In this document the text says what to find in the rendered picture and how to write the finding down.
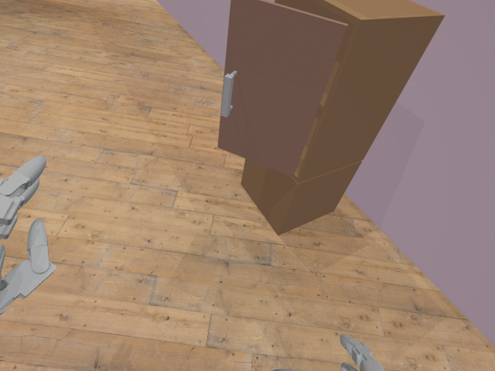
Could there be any right robot hand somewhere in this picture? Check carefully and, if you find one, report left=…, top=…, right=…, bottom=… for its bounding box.
left=340, top=334, right=384, bottom=371

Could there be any handle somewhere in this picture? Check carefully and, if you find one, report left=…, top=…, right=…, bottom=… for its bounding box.
left=221, top=71, right=237, bottom=117

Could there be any cupboard door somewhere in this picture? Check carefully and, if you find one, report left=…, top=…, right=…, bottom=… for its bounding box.
left=217, top=0, right=348, bottom=177

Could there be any left robot hand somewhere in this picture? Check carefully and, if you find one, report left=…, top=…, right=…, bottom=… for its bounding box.
left=0, top=155, right=56, bottom=315

